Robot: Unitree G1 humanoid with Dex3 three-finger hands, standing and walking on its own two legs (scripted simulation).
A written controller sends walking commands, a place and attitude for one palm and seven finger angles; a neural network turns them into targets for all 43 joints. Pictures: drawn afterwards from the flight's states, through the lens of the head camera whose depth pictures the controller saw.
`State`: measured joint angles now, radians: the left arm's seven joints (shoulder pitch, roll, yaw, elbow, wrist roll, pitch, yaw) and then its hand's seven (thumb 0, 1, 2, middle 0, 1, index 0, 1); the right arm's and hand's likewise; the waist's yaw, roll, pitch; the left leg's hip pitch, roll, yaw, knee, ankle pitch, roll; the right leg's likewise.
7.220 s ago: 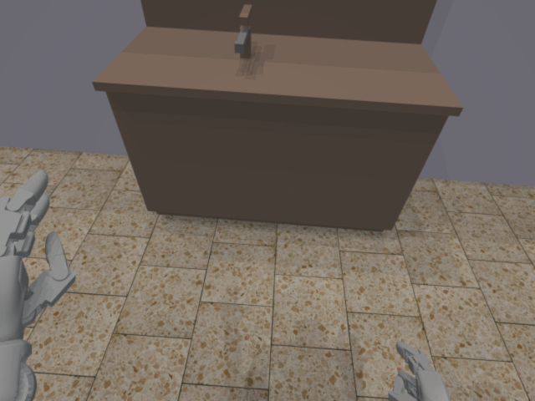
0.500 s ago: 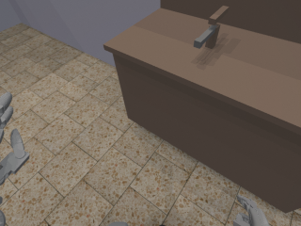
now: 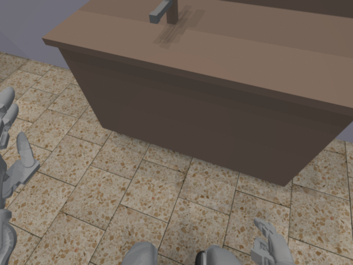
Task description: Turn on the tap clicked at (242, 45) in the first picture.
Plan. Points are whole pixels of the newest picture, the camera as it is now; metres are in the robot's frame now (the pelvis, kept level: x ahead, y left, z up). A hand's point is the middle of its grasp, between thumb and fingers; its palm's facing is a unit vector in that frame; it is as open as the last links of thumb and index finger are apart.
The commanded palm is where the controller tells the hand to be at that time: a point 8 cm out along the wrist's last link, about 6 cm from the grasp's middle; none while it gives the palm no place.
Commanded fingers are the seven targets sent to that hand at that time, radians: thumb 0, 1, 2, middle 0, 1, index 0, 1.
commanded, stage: turn to face it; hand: left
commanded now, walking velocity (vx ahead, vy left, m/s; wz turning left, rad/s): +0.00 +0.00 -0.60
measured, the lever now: (154, 17) +0.83 +0.16 +0.10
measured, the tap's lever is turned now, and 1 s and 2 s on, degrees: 0 0 0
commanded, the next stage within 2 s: take the last steps up to it in 1.00 s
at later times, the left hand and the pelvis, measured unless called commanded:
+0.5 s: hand (105, 158) +0.24 +0.13 +0.19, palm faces +0.13 -0.88 -0.45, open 7.4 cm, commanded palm +0.21 +0.18 +0.20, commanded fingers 0.00 0.90 0.90 -0.20 -0.30 -0.20 -0.30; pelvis -0.04 -0.03 +0.01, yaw -19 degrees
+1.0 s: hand (150, 172) +0.22 +0.06 +0.19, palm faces -0.08 -0.91 -0.41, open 7.4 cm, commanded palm +0.20 +0.11 +0.20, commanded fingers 0.00 0.90 0.90 -0.20 -0.30 -0.20 -0.30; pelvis -0.09 -0.04 +0.02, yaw -31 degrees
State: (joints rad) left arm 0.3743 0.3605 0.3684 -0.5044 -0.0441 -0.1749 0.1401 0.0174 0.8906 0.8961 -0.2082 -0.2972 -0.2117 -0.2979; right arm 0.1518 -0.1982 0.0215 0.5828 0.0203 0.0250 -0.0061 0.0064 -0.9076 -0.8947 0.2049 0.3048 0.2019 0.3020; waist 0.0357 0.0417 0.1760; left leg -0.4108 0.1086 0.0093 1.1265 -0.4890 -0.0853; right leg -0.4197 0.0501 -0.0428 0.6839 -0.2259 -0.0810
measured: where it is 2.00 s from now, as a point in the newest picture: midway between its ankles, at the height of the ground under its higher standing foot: outside the picture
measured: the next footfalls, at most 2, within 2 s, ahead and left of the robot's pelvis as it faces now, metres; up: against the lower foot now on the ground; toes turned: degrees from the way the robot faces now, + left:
left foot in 0.24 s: +0.03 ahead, +0.12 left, +0.00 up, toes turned -4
right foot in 0.52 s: -0.01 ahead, -0.17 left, +0.00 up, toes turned -25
